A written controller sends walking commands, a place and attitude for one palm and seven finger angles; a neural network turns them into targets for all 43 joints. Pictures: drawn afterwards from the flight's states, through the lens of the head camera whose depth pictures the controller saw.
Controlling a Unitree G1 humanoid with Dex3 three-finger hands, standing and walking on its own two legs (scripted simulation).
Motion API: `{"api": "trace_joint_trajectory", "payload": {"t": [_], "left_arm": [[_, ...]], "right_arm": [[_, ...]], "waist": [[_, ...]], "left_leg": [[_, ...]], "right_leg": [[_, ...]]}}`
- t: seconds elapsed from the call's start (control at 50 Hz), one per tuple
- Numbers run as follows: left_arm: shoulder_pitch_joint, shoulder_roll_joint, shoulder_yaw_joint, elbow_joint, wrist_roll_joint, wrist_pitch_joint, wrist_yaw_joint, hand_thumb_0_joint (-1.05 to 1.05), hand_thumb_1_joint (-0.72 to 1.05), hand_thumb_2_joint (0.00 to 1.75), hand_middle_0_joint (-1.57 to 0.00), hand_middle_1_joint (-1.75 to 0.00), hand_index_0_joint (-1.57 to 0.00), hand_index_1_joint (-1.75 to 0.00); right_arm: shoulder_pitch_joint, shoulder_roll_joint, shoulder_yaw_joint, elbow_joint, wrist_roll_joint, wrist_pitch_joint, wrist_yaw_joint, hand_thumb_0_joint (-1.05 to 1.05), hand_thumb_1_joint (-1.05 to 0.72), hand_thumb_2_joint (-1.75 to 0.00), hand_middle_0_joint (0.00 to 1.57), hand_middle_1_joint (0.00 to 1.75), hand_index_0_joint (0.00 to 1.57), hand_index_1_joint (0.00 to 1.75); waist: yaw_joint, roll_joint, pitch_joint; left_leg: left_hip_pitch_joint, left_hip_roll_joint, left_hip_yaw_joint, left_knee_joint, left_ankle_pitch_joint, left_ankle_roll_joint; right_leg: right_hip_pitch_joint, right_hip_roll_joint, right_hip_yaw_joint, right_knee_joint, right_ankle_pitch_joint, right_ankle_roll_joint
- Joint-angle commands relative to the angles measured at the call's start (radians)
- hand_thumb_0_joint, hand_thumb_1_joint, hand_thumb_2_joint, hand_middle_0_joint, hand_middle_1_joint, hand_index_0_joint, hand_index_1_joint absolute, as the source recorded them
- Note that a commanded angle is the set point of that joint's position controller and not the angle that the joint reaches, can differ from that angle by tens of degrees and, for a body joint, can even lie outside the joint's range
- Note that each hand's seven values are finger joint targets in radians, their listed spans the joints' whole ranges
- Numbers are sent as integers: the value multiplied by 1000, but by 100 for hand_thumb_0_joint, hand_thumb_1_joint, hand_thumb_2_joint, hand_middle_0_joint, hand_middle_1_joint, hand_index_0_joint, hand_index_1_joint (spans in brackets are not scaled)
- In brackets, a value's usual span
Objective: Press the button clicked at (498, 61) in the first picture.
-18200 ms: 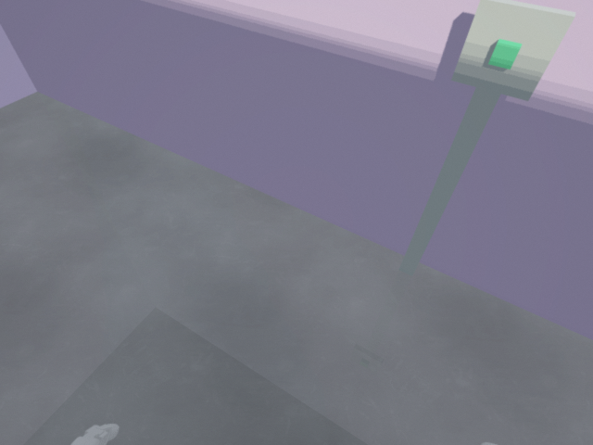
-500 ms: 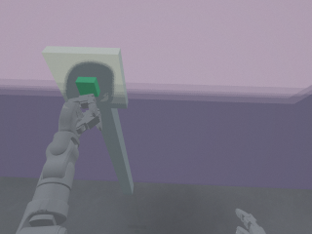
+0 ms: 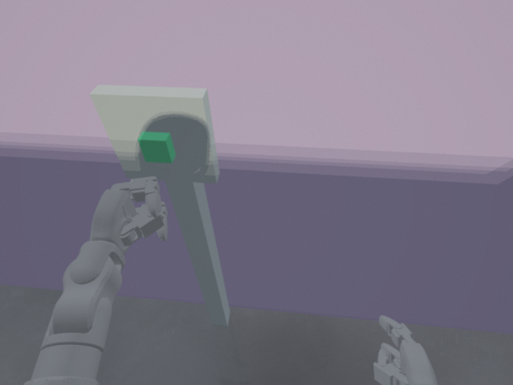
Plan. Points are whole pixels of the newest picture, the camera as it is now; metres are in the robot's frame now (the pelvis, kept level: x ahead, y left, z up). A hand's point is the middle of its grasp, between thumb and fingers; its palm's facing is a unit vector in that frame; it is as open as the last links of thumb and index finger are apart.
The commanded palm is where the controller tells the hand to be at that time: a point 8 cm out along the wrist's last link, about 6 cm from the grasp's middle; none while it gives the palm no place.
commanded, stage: draw the hand back to the body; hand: left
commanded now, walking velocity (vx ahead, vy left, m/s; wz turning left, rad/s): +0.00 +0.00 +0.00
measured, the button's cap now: (158, 146) +0.46 +0.20 +0.15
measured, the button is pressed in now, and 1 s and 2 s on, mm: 0 0 0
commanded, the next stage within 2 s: step back with the hand held close in 1.40 s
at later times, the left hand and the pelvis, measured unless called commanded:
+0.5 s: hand (115, 253) +0.25 +0.20 +0.14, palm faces +0.12 -0.98 -0.17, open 3.1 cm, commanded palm +0.21 +0.25 +0.16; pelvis -0.01 -0.01 +0.00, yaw -1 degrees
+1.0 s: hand (69, 265) +0.22 +0.23 +0.16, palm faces +0.30 -0.89 -0.35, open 3.1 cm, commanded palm +0.17 +0.29 +0.19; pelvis +0.02 +0.02 +0.01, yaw -2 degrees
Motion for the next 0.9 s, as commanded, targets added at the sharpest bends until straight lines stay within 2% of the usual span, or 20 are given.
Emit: {"api": "trace_joint_trajectory", "payload": {"t": [0.0, 0.08, 0.16, 0.26, 0.28, 0.32, 0.4, 0.42, 0.46, 0.48, 0.5, 0.52, 0.56, 0.58, 0.6, 0.62, 0.7, 0.72, 0.8, 0.88], "left_arm": [[-178, 211, 149, -196, -27, -54, -15, 0, 90, 90, -130, -150, -130, -150], [-123, 247, 210, -233, -42, -38, -12, 0, 90, 90, -130, -150, -130, -150], [-98, 227, 188, -349, -44, -53, -20, 0, 90, 90, -130, -150, -130, -150], [-31, 200, 156, -427, -58, -60, -46, 0, 90, 90, -130, -150, -130, -150], [-18, 217, 179, -422, -64, -56, -47, 0, 90, 90, -130, -150, -130, -150], [-3, 232, 196, -410, -70, -37, -53, 0, 90, 90, -130, -150, -130, -150], [16, 246, 215, -452, -71, -13, -56, 0, 90, 90, -130, -150, -130, -150], [10, 296, 201, -568, 65, -90, 84, 0, 90, 90, -130, -150, -130, -150], [186, 176, 122, -520, 86, -113, 166, 0, 90, 90, -130, -150, -130, -150], [195, 192, 124, -569, 99, -127, 186, 0, 90, 90, -130, -150, -130, -150], [222, 192, 120, -593, 108, -140, 202, 0, 90, 90, -130, -150, -130, -150], [226, 209, 134, -619, 115, -153, 218, 0, 90, 90, -130, -150, -130, -150], [244, 222, 148, -648, 132, -175, 242, 0, 90, 90, -130, -150, -130, -150], [268, 239, 168, -636, 136, -179, 251, 0, 90, 90, -130, -150, -130, -150], [281, 209, 142, -667, 137, -184, 255, 0, 90, 90, -130, -150, -130, -150], [303, 237, 174, -668, 143, -188, 263, 0, 90, 90, -130, -150, -130, -150], [365, 195, 141, -709, 151, -193, 271, 0, 90, 90, -130, -150, -130, -150], [373, 213, 158, -720, 157, -195, 275, 0, 90, 90, -130, -150, -130, -150], [484, 187, 149, -753, 155, -191, 275, 0, 90, 90, -130, -150, -130, -150], [555, 229, 212, -774, 160, -193, 272, 0, 90, 90, -130, -150, -130, -150]], "right_arm": [[-87, -122, -51, -166, 4, -41, -7, 0, -90, -90, 20, 30, 20, 30], [-109, -119, -50, -184, 8, -38, -6, 0, -90, -90, 20, 30, 20, 30], [-114, -114, -52, -188, 12, -60, -7, 0, -90, -90, 20, 30, 20, 30], [-106, -117, -57, -179, 12, -98, -14, 0, -90, -90, 20, 30, 20, 30], [-104, -122, -60, -172, 13, -102, -16, 0, -90, -90, 20, 30, 20, 30], [-109, -126, -59, -167, 15, -107, -21, 0, -90, -90, 20, 30, 20, 30], [-130, -123, -56, -168, 16, -113, -24, 0, -90, -90, 20, 30, 20, 30], [-157, -97, -60, -167, -17, -115, -24, 0, -90, -90, 20, 30, 20, 30], [-140, -91, -55, -154, -24, -114, -14, 0, -90, -90, 20, 30, 20, 30], [-142, -97, -60, -151, -26, -110, -10, 0, -90, -90, 20, 30, 20, 30], [-135, -92, -59, -149, -28, -102, -8, 0, -90, -90, 20, 30, 20, 30], [-132, -92, -59, -150, -30, -98, -6, 0, -90, -90, 20, 30, 20, 30], [-131, -91, -62, -144, -34, -97, -3, 0, -90, -90, 20, 30, 20, 30], [-132, -95, -65, -133, -39, -95, -4, 0, -90, -90, 20, 30, 20, 30], [-129, -88, -67, -139, -38, -90, -4, 0, -90, -90, 20, 30, 20, 30], [-130, -88, -65, -136, -39, -87, -3, 0, -90, -90, 20, 30, 20, 30], [-131, -83, -67, -131, -42, -77, 2, 0, -90, -90, 20, 30, 20, 30], [-132, -85, -64, -129, -42, -76, 5, 0, -90, -90, 20, 30, 20, 30], [-126, -87, -72, -135, -48, -70, 11, 0, -90, -90, 20, 30, 20, 30], [-128, -89, -79, -133, -49, -60, 17, 0, -90, -90, 20, 30, 20, 30]], "waist": [[18, -71, -229], [32, -104, -187], [21, 4, -165], [5, -8, -137], [2, -51, -124], [3, -69, -97], [11, -50, -97], [25, 25, 15], [17, 6, 46], [22, -35, 1], [19, 8, -13], [21, -2, -36], [22, -1, -59], [25, -38, -51], [19, -16, -66], [27, -31, -61], [22, 36, -38], [29, 42, -43], [33, -26, -43], [46, -65, -44]], "left_leg": [[144, 44, -42, -66, 250, -6], [105, 48, -29, -81, 224, -2], [156, 48, -23, -91, 212, -2], [169, 50, -32, -91, 175, 2], [154, 53, -34, -82, 166, 4], [132, 51, -38, -87, 127, 3], [135, 51, -39, -89, 113, 3], [134, 50, -52, -109, 79, -7], [151, 61, -59, -133, 44, -12], [170, 66, -59, -134, 62, -7], [189, 65, -51, -145, 74, -7], [204, 64, -47, -153, 85, -7], [230, 66, -44, -168, 104, -7], [232, 70, -44, -168, 120, -4], [244, 71, -42, -181, 136, -5], [249, 70, -41, -180, 156, -4], [278, 77, -50, -199, 210, -11], [283, 79, -54, -204, 223, -15], [291, 87, -62, -203, 321, -16], [285, 89, -56, -190, 374, -18]], "right_leg": [[42, -67, 74, -88, 382, 62], [72, -70, 88, -107, 393, 79], [33, -63, 88, -124, 350, 74], [-2, -60, 90, -143, 291, 86], [-5, -63, 102, -151, 285, 100], [-12, -70, 114, -166, 234, 106], [-8, -78, 125, -176, 184, 107], [-57, -103, 157, -244, 155, 72], [-57, -98, 124, -244, 93, 58], [-26, -92, 127, -250, 112, 61], [-1, -94, 128, -245, 130, 56], [18, -93, 124, -246, 145, 58], [38, -88, 117, -244, 163, 54], [40, -83, 118, -258, 174, 56], [69, -86, 114, -240, 196, 51], [67, -84, 112, -244, 223, 51], [80, -79, 96, -235, 257, 41], [81, -76, 90, -236, 262, 39], [108, -73, 79, -220, 332, 40], [110, -69, 82, -223, 378, 43]]}}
